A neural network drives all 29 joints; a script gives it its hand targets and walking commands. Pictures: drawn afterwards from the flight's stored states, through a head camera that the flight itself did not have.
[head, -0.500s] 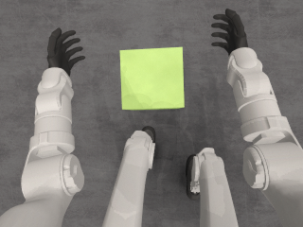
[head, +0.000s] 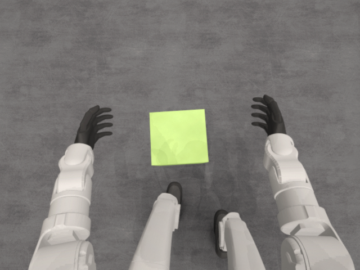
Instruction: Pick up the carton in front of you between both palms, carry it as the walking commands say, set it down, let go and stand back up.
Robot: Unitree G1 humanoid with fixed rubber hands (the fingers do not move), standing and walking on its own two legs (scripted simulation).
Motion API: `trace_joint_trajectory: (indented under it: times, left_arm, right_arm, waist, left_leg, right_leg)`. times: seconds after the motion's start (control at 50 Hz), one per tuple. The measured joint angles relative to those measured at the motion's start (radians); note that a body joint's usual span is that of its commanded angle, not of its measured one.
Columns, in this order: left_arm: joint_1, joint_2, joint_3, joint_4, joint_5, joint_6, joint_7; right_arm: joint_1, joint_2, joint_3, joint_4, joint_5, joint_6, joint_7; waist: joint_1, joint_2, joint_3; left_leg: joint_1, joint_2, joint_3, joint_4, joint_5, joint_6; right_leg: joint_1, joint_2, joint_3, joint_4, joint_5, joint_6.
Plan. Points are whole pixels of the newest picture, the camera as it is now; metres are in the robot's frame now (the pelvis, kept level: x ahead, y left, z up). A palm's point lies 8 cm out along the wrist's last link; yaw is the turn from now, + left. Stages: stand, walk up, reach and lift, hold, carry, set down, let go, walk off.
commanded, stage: let go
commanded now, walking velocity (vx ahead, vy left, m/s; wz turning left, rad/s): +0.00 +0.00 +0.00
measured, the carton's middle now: (179, 140) +0.42 +0.10 -0.56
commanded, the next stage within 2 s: stand in 1.06 s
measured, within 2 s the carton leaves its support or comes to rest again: neither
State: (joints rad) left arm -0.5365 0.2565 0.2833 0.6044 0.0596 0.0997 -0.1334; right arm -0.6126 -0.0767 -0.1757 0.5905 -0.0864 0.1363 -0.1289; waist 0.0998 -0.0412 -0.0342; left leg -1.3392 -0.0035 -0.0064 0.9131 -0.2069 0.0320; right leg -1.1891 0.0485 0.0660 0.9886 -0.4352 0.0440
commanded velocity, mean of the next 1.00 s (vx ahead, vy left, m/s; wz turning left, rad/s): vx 0.00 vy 0.00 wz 0.00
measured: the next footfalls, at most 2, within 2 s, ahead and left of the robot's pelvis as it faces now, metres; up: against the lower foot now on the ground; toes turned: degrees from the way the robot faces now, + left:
none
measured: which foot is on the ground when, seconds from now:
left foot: down 0.00-1.00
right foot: down 0.00-1.00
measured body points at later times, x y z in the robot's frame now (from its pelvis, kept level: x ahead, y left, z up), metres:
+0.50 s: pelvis +0.06 -0.02 +0.08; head +0.15 -0.02 +0.52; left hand +0.22 +0.22 +0.00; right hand +0.28 -0.23 -0.02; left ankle +0.09 +0.10 -0.65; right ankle +0.00 -0.14 -0.65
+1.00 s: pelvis +0.07 -0.04 +0.08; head +0.08 -0.03 +0.53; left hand +0.23 +0.21 +0.00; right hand +0.25 -0.26 +0.00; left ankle +0.09 +0.10 -0.65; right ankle +0.00 -0.14 -0.65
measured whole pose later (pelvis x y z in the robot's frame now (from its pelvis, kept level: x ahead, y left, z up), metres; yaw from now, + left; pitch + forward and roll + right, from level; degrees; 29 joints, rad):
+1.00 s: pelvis +0.07 -0.04 +0.08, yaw +2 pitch -2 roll +2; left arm 0.23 0.25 0.03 0.43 -0.02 0.16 -0.03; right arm 0.23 -0.21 -0.01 0.50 0.03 0.06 0.01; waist 0.01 -0.05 0.04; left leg -0.22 -0.02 -0.01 0.44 -0.19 -0.01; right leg -0.07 0.01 0.07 0.49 -0.39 -0.02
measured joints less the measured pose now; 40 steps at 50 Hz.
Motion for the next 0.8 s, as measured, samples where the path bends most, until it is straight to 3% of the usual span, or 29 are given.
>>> trace_joint_trajectory:
  times: [0.14,0.34,0.46,0.64,0.8]
  left_arm:
    - [0.239,0.004,-0.095,-0.080,-0.030,-0.030,-0.006]
    - [0.559,-0.032,-0.219,-0.172,-0.091,-0.092,0.039]
    - [0.706,-0.047,-0.256,-0.222,-0.093,-0.093,0.058]
    - [0.781,-0.033,-0.253,-0.207,-0.070,-0.049,0.065]
    - [0.765,-0.032,-0.247,-0.186,-0.055,-0.009,0.070]
  right_arm:
    - [0.237,0.000,0.021,-0.062,0.003,-0.044,0.027]
    - [0.514,-0.055,0.044,-0.061,0.000,-0.128,0.085]
    - [0.667,-0.080,0.075,-0.084,0.026,-0.146,0.107]
    - [0.806,-0.115,0.128,-0.133,0.067,-0.110,0.148]
    - [0.843,-0.129,0.141,-0.149,0.078,-0.060,0.175]
  waist:
    - [-0.010,0.019,0.021]
    - [-0.007,0.047,0.057]
    - [-0.025,0.045,0.097]
    - [-0.078,0.015,0.101]
    - [-0.095,-0.001,0.107]
  left_leg:
    - [0.248,-0.013,0.007,-0.139,0.011,0.004]
    - [0.605,-0.024,0.007,-0.315,0.029,-0.007]
    - [0.832,-0.026,0.004,-0.435,0.054,-0.023]
    - [1.051,-0.016,0.001,-0.523,0.058,-0.046]
    - [1.140,-0.008,0.004,-0.534,0.044,-0.054]
  right_leg:
    - [0.253,-0.020,0.009,-0.159,0.026,-0.001]
    - [0.611,-0.038,0.011,-0.347,0.057,-0.018]
    - [0.827,-0.044,0.010,-0.451,0.078,-0.037]
    - [1.039,-0.037,0.009,-0.529,0.081,-0.062]
    - [1.131,-0.031,0.014,-0.551,0.077,-0.071]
